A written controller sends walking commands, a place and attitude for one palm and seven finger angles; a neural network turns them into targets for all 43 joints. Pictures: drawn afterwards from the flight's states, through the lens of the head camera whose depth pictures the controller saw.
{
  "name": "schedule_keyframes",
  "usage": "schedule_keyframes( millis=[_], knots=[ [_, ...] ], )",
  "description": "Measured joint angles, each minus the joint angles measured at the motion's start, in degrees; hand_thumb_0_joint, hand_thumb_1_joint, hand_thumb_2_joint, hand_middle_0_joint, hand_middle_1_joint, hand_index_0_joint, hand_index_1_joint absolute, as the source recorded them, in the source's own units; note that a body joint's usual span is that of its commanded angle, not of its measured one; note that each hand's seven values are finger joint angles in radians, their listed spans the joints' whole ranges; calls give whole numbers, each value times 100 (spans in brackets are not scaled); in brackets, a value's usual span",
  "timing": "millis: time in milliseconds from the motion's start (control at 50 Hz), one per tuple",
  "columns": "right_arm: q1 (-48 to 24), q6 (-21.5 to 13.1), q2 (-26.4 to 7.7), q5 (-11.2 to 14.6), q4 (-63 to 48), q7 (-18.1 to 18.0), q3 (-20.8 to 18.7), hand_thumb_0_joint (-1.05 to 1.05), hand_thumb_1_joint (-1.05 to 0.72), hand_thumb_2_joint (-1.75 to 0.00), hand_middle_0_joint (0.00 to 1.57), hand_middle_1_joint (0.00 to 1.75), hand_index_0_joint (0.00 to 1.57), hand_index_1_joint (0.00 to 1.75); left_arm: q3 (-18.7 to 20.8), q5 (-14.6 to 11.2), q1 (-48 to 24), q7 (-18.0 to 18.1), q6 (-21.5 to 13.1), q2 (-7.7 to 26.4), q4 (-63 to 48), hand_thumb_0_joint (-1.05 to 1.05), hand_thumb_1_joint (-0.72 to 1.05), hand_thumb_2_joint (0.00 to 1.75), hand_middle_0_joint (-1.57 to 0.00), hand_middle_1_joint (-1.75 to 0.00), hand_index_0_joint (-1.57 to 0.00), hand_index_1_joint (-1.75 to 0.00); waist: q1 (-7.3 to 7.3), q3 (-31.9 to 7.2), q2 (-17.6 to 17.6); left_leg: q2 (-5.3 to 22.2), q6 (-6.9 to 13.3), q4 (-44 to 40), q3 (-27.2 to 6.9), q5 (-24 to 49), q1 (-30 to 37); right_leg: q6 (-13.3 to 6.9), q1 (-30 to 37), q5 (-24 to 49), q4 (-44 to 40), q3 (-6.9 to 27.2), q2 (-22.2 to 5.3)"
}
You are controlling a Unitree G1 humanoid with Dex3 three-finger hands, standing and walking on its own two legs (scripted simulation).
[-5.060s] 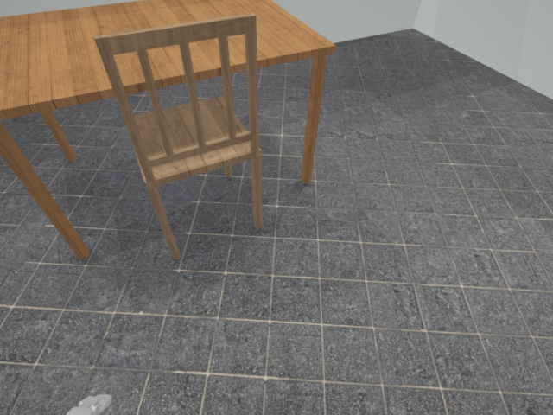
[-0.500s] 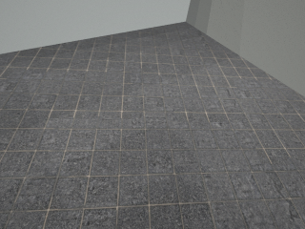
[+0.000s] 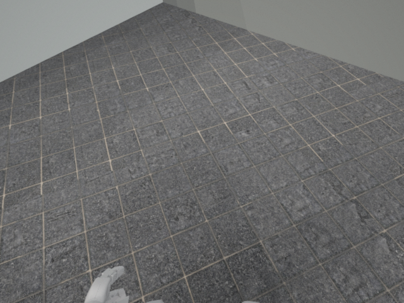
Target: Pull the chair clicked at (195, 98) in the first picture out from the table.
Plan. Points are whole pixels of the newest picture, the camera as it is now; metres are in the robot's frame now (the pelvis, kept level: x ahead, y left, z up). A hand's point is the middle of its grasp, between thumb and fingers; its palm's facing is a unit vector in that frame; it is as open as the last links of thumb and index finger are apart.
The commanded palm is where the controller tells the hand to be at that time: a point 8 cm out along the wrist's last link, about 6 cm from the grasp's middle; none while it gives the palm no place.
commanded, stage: turn to face it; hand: left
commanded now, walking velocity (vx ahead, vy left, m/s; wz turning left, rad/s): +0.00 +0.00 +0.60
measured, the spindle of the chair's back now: out of the picture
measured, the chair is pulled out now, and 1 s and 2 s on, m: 0.00 0.00 0.00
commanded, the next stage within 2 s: none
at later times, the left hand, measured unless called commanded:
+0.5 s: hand out of the picture +0.02 +0.27 -0.17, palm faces +0.31 -0.92 -0.23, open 7.4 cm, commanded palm none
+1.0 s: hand out of the picture +0.01 +0.19 -0.12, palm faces +0.54 -0.79 -0.29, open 7.4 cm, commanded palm none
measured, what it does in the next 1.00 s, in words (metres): steps on the spot, turning left: left foot, then right foot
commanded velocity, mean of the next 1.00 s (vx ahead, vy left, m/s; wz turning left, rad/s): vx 0.00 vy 0.00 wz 0.60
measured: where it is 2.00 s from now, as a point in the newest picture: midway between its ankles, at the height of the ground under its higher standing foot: outside the picture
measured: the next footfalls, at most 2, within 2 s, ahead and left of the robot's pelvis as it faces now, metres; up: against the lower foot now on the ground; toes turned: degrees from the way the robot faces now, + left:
left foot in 0.30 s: +0.05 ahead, +0.13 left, +0.00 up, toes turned +20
right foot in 0.90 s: +0.10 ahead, -0.11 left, +0.00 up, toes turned +29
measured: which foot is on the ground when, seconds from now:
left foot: up 0.00-0.28, down 0.30-0.90, up 0.92-1.00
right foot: down 0.00-0.32, up 0.34-0.88, down 0.90-1.00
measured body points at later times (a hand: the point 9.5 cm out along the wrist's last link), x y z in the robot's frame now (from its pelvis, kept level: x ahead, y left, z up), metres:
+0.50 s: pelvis +0.01 +0.05 +0.01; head +0.05 +0.09 +0.46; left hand +0.00 +0.32 -0.15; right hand +0.13 -0.19 -0.11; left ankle +0.02 +0.12 -0.72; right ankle +0.01 -0.13 -0.62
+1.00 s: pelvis +0.02 -0.03 +0.01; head +0.06 -0.05 +0.46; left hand -0.02 +0.23 -0.10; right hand +0.22 -0.23 -0.14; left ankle -0.02 +0.10 -0.67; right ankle +0.07 -0.13 -0.72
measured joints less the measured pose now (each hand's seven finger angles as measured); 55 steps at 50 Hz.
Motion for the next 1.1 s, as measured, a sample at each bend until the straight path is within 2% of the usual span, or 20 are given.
schedule_keyframes(
  millis=[40,100,180,260,300,320,340,380,420,460,580,720,820,880,900,920,940,980,1040,1100],
  knots=[
    [-110,19,13,-17,5,2,15,1,-91,-90,20,30,20,30,-72,1,40,39,0,-89,69,1,91,90,-20,-30,-20,-30,-6,-124,9,-75,-19,-26,-210,223,-211,54,197,88,-260,-34,-12],
    [-256,21,68,-28,-73,39,25,1,-91,-90,20,30,20,30,-130,14,77,47,54,-204,142,1,91,90,-20,-30,-20,-30,-38,-245,-15,-132,-60,-341,-294,500,-409,57,408,159,-528,-176,-82],
    [-441,41,136,-42,-176,119,11,1,-91,-90,20,30,20,30,-118,33,129,48,112,-289,144,1,91,90,-20,-30,-20,-30,46,-255,-120,-206,-99,-730,-140,595,-484,133,535,127,-600,-422,-232],
    [-610,42,118,-57,-303,174,-31,1,-92,-90,20,30,20,30,-18,45,248,66,145,-204,103,0,91,90,-21,-30,-20,-30,194,-173,-278,-291,-82,-1488,83,704,-294,262,494,-27,-374,-696,-427],
    [-642,1,62,-71,-410,204,-52,1,-92,-90,20,30,20,30,45,31,344,73,184,-92,89,0,91,90,-21,-30,-20,-30,242,-150,-339,-337,-38,-2167,166,1190,-52,362,387,-200,-68,-837,-550],
    [-655,-40,40,-86,-457,212,-70,1,-92,-90,20,30,20,30,86,9,402,70,220,-15,87,0,91,90,-21,-30,-20,-30,250,-158,-404,-419,220,-2300,187,1208,-36,420,261,-320,190,-856,-661],
    [-687,-77,33,-104,-503,213,-80,1,-92,-90,20,30,20,30,135,-13,444,75,279,71,97,0,91,90,-21,-30,-20,-30,266,-146,-474,-497,430,-2217,181,1135,-123,510,48,-754,633,-668,-693],
    [-743,-138,14,-124,-586,198,-75,1,-92,-90,20,30,20,30,213,-1,525,90,407,232,132,0,91,90,-20,-30,-20,-30,300,-98,-514,-562,646,-2222,152,1079,-176,583,-439,-1223,1749,-143,-559],
    [-746,-167,-7,-130,-637,147,-69,1,-92,-90,20,30,20,30,287,22,579,76,473,350,200,1,91,90,-20,-30,-20,-30,302,-97,-485,-619,654,-2509,74,1242,-125,638,-832,-1008,2609,217,-442],
    [-738,-186,-27,-118,-649,107,-49,1,-91,-90,20,30,20,30,332,28,617,46,470,444,228,1,92,90,-20,-30,-20,-30,324,-91,-453,-698,673,-2900,-12,1472,-6,702,-1068,-615,3043,461,-407],
    [-666,-208,-55,-76,-648,97,-9,1,-91,-90,20,30,20,30,359,13,696,45,436,599,182,1,92,90,-20,-30,-20,-30,369,-193,-363,-867,708,-3702,-325,1952,290,880,-1147,-153,2966,834,-413],
    [-658,-119,-78,-92,-657,161,-28,1,-91,-90,20,30,20,30,300,-12,547,49,466,535,69,1,91,90,-20,-30,-20,-30,286,-319,-320,-1054,630,-3840,-755,2126,311,933,-822,-291,2129,920,-354],
    [-709,-41,-185,-120,-700,193,-88,1,-91,-90,20,30,20,30,197,-46,378,45,430,345,-115,1,91,90,-20,-30,-20,-30,184,-315,-182,-1158,484,-3701,-1111,2188,130,828,-483,-531,1186,897,-148],
    [-734,27,-285,-119,-726,210,-152,1,-91,-90,20,30,20,30,126,-74,374,38,339,223,-255,1,91,90,-20,-30,-20,-30,164,-324,-66,-1231,341,-3501,-1331,2169,-43,730,-52,-280,178,852,-4],
    [-712,49,-309,-104,-751,217,-178,1,-91,-90,20,30,20,30,102,-71,424,34,289,211,-321,1,91,90,-20,-30,-20,-30,183,-364,-76,-1294,282,-3354,-1379,2122,-145,669,181,-123,-370,829,-18],
    [-729,74,-350,-82,-744,213,-217,1,-91,-90,20,30,20,30,90,-37,451,47,237,163,-335,1,91,90,-20,-30,-20,-30,221,-361,-21,-1297,215,-3001,-1391,1721,-306,518,227,-43,-501,776,1],
    [-745,106,-395,-85,-724,208,-255,1,-91,-90,20,30,20,30,52,-19,487,60,228,113,-340,1,91,90,-20,-30,-20,-30,234,-350,40,-1289,160,-2460,-1333,1187,-498,385,233,-28,-453,694,1],
    [-721,170,-471,-114,-724,232,-309,1,-91,-90,20,30,20,30,-16,-7,604,69,262,41,-341,1,91,90,-20,-30,-20,-30,230,-374,70,-1281,96,-1286,-1112,707,-865,240,347,-5,-518,524,-105],
    [-734,193,-552,-134,-715,292,-333,1,-91,-90,20,30,20,30,-40,-16,768,66,246,4,-296,1,91,90,-20,-30,-20,-30,225,-347,38,-1069,-35,-10,-816,931,-1164,197,579,111,-801,323,-252],
    [-743,194,-593,-120,-706,321,-336,1,-91,-90,20,30,20,30,-57,-12,853,65,195,-4,-253,1,91,90,-21,-30,-20,-30,209,-267,1,-824,-158,413,-716,1160,-1186,185,712,142,-925,75,-372]
  ],
)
